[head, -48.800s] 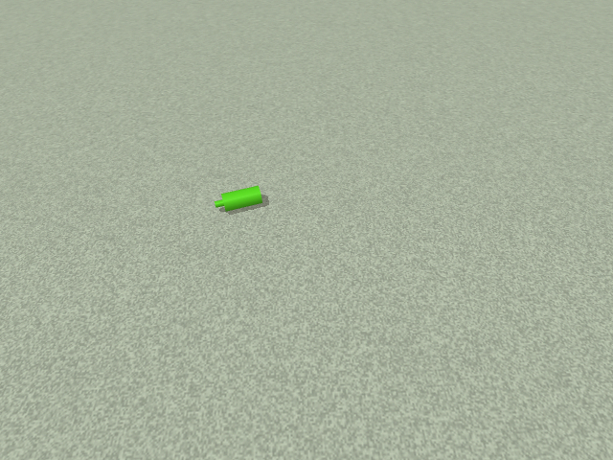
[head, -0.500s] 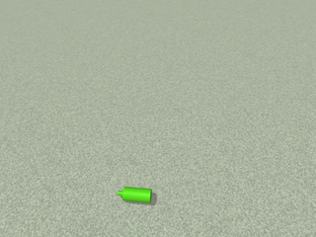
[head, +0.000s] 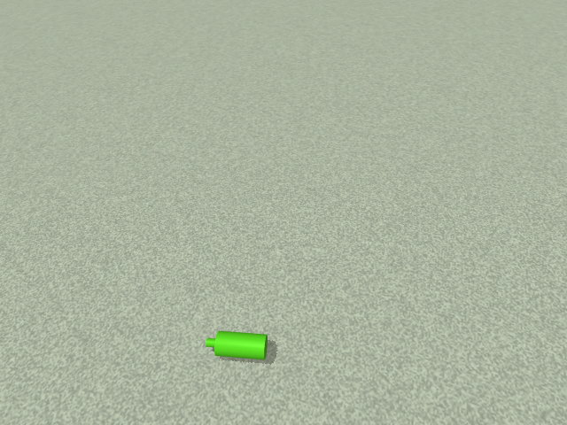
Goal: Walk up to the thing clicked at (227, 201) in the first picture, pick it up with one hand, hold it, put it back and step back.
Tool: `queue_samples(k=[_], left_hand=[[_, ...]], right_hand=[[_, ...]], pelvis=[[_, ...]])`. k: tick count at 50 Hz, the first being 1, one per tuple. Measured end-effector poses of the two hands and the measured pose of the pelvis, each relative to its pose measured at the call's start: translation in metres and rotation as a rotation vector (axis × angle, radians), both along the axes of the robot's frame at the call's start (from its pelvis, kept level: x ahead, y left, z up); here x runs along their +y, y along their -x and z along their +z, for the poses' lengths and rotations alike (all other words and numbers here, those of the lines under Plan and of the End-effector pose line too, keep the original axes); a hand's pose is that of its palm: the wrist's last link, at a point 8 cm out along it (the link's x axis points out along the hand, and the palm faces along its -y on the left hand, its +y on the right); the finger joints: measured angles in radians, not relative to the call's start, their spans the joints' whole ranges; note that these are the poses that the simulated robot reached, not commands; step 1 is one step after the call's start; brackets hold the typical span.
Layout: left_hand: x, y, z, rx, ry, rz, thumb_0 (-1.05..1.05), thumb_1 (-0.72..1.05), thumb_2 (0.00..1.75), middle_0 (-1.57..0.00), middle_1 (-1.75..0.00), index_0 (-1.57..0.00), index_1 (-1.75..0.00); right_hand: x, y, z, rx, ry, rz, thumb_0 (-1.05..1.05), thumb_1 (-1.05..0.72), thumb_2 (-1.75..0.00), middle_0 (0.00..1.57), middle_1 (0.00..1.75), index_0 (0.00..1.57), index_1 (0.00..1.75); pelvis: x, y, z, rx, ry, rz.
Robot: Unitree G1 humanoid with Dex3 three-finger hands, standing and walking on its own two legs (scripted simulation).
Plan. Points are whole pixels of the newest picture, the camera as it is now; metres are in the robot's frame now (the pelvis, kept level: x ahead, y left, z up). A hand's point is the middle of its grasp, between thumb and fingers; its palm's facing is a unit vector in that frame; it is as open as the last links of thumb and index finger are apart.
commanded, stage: stand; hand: left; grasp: from above
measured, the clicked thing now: (236, 344) +0.50 +0.22 -0.74
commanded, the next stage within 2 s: step back in 1.12 s
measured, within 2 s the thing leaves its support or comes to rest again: neither
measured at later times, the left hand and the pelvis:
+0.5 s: hand out of the picture +0.09 +0.24 -0.16, palm faces +0.01 -0.94 -0.35, open 7.3 cm; pelvis +0.01 -0.01 +0.00, yaw +0 degrees
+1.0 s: hand out of the picture +0.08 +0.23 -0.16, palm faces -0.01 -0.94 -0.35, open 7.3 cm; pelvis +0.01 -0.01 +0.00, yaw +0 degrees
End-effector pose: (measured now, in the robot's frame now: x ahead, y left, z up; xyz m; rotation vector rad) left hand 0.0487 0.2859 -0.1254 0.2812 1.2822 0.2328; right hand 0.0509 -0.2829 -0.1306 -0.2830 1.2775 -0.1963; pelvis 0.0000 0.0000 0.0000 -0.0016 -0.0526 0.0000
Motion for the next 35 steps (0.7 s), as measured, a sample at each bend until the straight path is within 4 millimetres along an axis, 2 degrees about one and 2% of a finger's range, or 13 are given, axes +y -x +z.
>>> queue_samples(k=[17,35], left_hand=[[-0.003,-0.026,0.005,-0.041,-0.006,-0.011,0.0,0.9,0.9,-0.2,-0.3,-0.2,-0.3],[-0.005,-0.029,0.008,-0.044,-0.014,-0.024,0.0,0.9,0.9,-0.2,-0.3,-0.2,-0.3]], right_hand=[[-0.009,-0.02,0.003,-0.035,0.009,0.011,0.0,-0.91,-0.9,0.21,0.29,0.2,0.3],[-0.017,-0.02,0.003,-0.033,0.007,0.008,0.0,-0.91,-0.9,0.21,0.29,0.2,0.3]], pelvis=[[-0.006,-0.009,0.001,0.009,-0.002,-0.003],[-0.011,-0.009,0.001,0.012,-0.003,-0.005]])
